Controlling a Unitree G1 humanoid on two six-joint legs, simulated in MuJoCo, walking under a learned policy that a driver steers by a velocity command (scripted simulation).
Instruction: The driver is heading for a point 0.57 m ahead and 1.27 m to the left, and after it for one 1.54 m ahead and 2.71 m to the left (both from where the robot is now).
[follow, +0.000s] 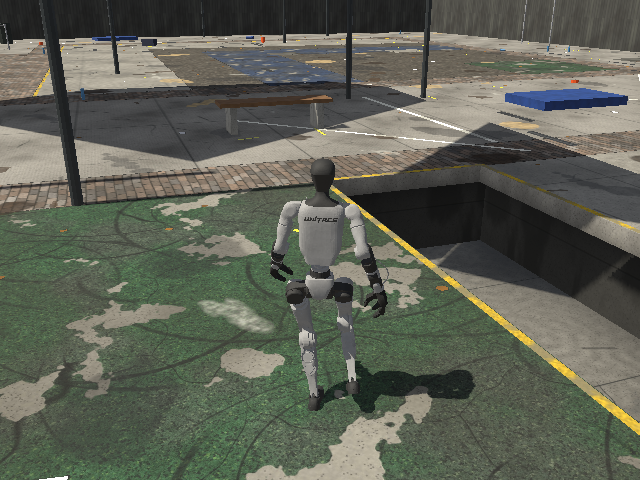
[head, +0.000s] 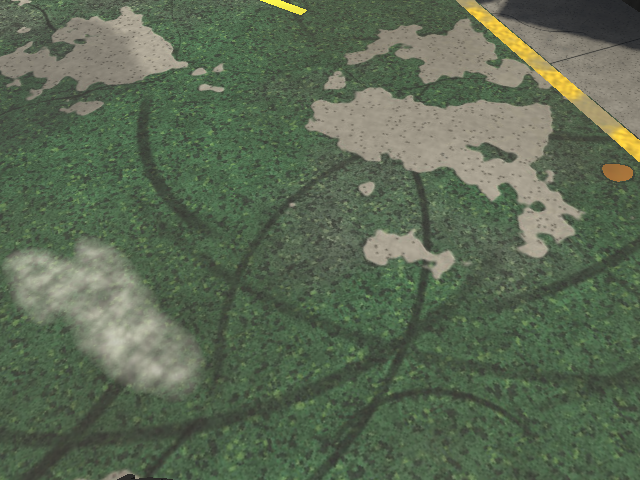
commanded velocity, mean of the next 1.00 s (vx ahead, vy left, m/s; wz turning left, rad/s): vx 1.00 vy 0.00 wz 0.96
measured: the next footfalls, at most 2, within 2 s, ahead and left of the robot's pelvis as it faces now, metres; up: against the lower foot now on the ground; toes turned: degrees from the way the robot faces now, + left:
right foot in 0.24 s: +0.46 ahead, -0.16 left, +0.00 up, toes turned +16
left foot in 0.70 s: +0.75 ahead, +0.19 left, +0.00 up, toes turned +42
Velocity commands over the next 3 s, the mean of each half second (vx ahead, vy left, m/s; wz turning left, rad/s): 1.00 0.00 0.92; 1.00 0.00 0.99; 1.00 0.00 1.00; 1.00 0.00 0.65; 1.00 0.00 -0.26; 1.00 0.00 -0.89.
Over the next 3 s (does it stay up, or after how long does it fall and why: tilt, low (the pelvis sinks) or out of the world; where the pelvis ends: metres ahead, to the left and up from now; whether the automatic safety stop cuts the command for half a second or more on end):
stays up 1.09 1.99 -0.01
